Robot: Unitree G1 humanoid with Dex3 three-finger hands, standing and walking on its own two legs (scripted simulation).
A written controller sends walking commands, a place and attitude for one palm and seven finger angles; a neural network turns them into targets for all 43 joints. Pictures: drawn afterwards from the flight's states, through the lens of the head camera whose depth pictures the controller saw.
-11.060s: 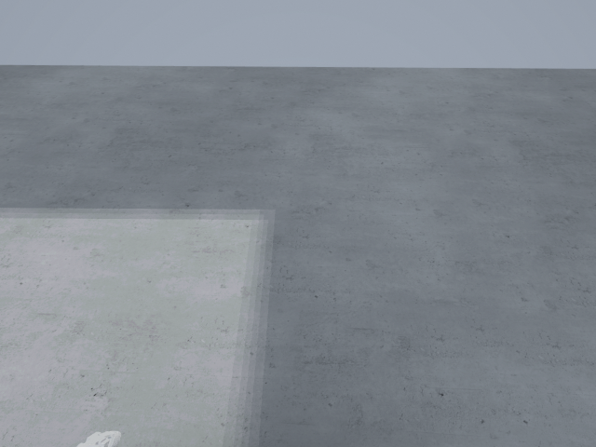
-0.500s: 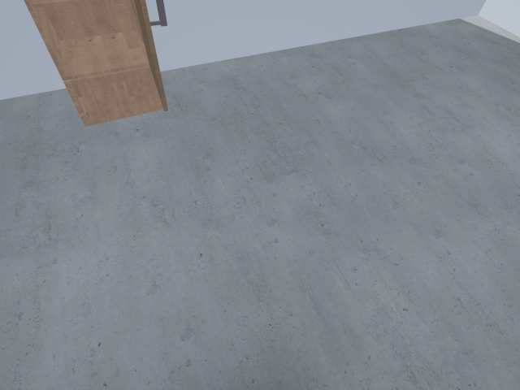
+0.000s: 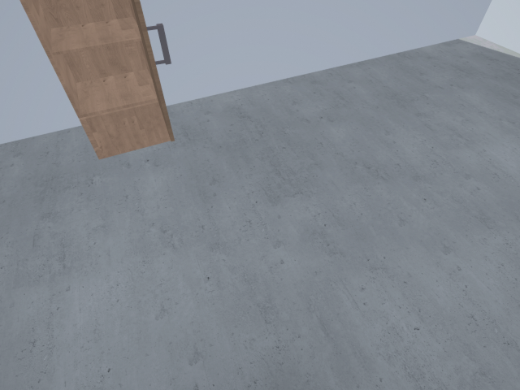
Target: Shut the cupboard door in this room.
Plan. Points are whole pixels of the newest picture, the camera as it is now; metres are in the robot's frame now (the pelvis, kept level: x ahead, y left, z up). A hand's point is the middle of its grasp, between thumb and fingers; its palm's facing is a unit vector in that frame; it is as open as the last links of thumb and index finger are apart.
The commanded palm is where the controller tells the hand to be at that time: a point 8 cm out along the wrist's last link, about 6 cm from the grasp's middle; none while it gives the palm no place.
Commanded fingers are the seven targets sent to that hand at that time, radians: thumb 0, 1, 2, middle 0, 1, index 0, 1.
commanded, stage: stand and wait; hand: left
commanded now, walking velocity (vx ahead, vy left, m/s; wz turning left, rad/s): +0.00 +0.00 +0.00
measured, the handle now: (158, 45) +1.28 +0.49 -0.03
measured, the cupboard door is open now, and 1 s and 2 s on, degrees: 86 86 86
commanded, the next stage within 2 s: turn or walk to find it in 0.26 s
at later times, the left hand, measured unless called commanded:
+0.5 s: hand out of the picture -0.02 +0.18 -0.18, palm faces +0.10 -0.98 -0.19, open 7.3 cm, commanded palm none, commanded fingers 0.00 0.90 0.90 -0.20 -0.30 -0.20 -0.30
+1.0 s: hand out of the picture -0.04 +0.18 -0.18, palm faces +0.10 -0.98 -0.18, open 7.4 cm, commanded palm none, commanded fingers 0.00 0.90 0.90 -0.20 -0.30 -0.20 -0.30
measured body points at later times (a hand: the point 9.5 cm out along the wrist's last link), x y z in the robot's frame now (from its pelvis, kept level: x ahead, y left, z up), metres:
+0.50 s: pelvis -0.02 +0.01 +0.00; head -0.01 +0.01 +0.45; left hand -0.02 +0.23 -0.16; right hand -0.03 -0.19 -0.17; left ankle -0.01 +0.14 -0.74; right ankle -0.01 -0.10 -0.74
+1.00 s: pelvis -0.02 +0.01 +0.00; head -0.02 +0.02 +0.45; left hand -0.05 +0.23 -0.16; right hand +0.00 -0.21 -0.16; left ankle -0.01 +0.14 -0.74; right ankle -0.01 -0.10 -0.74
